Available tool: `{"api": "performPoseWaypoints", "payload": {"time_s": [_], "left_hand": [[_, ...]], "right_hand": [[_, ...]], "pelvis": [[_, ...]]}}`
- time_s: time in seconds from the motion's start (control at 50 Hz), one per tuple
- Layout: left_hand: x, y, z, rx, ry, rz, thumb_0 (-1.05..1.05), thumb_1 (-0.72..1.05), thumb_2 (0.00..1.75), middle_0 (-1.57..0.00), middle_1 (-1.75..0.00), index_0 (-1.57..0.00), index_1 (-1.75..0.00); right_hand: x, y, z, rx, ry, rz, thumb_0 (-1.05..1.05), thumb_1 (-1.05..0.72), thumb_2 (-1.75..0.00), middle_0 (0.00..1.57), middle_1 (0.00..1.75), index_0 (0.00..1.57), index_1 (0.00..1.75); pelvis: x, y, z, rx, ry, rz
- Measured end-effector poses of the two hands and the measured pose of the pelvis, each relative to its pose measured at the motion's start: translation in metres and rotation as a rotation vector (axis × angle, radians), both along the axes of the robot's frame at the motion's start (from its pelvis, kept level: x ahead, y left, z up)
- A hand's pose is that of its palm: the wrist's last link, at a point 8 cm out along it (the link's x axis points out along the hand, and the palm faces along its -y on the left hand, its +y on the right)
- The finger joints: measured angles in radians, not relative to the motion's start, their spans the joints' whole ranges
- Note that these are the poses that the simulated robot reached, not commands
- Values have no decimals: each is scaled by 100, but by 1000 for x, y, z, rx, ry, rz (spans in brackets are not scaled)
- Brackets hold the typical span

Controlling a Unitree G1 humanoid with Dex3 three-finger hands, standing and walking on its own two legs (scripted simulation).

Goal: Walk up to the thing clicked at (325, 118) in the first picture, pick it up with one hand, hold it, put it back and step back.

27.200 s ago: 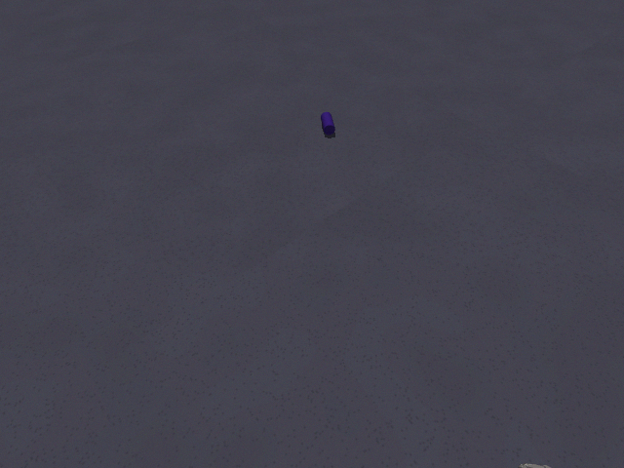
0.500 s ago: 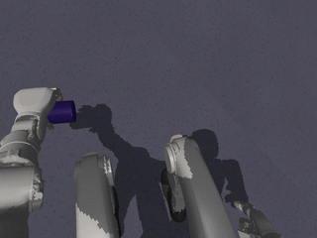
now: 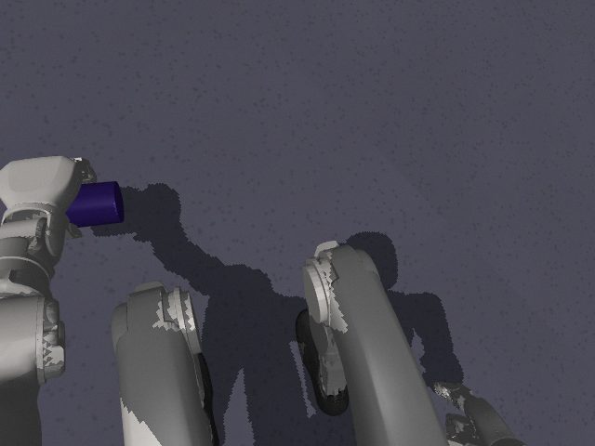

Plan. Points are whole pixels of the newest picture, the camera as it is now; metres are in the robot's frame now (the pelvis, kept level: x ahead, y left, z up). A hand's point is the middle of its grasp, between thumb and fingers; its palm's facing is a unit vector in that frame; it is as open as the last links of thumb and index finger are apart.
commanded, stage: lower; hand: left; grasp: from above
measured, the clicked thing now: (70, 207) +0.46 +0.26 -0.21
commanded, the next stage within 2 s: rest in 0.30 s
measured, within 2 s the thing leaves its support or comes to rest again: rests again in 1.22 s
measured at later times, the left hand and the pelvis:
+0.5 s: hand (78, 215) +0.45 +0.26 -0.24, palm faces -0.46 -0.03 -0.89, open 9.0 cm; pelvis +0.00 +0.00 -0.04, yaw -2 degrees
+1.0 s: hand (87, 214) +0.47 +0.25 -0.28, palm faces -0.46 -0.06 -0.89, open 8.9 cm; pelvis +0.00 +0.00 -0.05, yaw -5 degrees
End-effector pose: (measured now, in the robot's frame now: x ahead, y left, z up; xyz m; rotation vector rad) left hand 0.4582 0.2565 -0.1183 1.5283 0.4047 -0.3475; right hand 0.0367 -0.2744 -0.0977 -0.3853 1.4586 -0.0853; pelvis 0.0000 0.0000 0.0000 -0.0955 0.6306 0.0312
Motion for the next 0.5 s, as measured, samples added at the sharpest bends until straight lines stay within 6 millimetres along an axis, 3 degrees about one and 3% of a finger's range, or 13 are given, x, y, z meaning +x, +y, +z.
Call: {"api": "performPoseWaypoints", "payload": {"time_s": [0.5], "left_hand": [[3,0,-60,-15,0,-2,-2,15,30,-87,-25,-89,-25]], "right_hand": [[-10,0,-21,-15,38,39,0,-91,-90,20,30,20,30]], "pelvis": [[1,2,-36,-27,-38,-17]]}}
